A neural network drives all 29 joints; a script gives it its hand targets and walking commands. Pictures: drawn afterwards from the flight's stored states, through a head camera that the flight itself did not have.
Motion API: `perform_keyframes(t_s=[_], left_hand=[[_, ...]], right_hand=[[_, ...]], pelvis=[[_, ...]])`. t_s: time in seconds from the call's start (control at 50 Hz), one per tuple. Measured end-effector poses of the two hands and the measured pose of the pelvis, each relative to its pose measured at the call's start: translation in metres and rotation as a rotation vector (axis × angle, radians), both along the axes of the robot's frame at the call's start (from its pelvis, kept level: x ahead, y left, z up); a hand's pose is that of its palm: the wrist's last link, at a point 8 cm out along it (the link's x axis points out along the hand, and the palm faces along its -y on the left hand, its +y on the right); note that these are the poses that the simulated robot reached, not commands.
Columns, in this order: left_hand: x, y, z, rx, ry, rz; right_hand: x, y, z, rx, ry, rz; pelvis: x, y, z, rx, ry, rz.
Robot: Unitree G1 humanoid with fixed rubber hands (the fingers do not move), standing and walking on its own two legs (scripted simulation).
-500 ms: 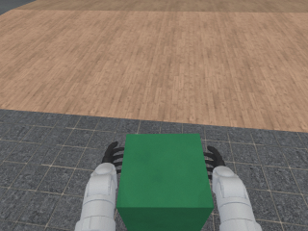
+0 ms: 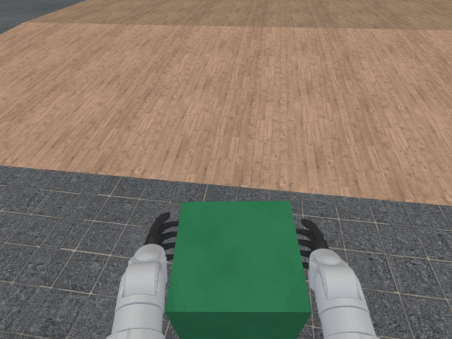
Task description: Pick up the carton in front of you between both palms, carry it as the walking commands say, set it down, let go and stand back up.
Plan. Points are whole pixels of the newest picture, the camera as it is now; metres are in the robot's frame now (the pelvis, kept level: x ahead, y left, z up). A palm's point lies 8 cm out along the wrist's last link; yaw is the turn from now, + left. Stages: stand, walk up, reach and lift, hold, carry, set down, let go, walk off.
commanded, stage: reach and lift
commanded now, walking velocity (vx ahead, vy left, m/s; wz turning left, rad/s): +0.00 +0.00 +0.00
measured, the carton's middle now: (236, 279) +0.28 +0.00 -0.05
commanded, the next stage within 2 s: hold in 0.22 s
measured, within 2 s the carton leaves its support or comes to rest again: neither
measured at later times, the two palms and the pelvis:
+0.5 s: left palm (148, 248) +0.28 +0.16 +0.06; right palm (321, 255) +0.27 -0.14 +0.05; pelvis -0.01 +0.01 +0.00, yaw -1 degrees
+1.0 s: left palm (147, 239) +0.30 +0.16 +0.07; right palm (317, 242) +0.29 -0.14 +0.06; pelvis +0.00 +0.01 -0.01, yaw +3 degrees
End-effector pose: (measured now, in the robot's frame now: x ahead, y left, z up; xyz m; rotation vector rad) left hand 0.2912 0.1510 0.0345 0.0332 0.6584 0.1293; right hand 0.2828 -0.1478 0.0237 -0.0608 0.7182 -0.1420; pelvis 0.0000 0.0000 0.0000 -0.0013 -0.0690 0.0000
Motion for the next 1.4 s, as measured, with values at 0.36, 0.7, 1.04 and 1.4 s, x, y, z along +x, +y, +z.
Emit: perform_keyframes(t_s=[0.36,0.7,1.04,1.4], left_hand=[[-0.005,0.005,0.015,-0.002,-0.029,-0.005],[-0.013,0.0,0.019,-0.013,-0.013,0.008],[0.011,0.017,0.038,-0.056,-0.105,0.043],[0.115,0.015,0.048,-0.096,-0.028,0.067]], right_hand=[[-0.007,0.005,0.013,0.004,-0.024,-0.009],[-0.014,0.0,0.019,0.009,-0.008,-0.01],[0.018,0.017,0.043,0.034,-0.101,-0.023],[0.125,0.014,0.059,0.062,-0.031,-0.048]], pelvis=[[-0.005,0.008,0.001,0.0,-0.028,-0.011],[-0.016,0.002,-0.001,0.002,-0.063,-0.009],[0.006,0.012,-0.01,-0.013,0.065,0.04],[0.156,0.01,-0.012,-0.034,0.167,0.057]])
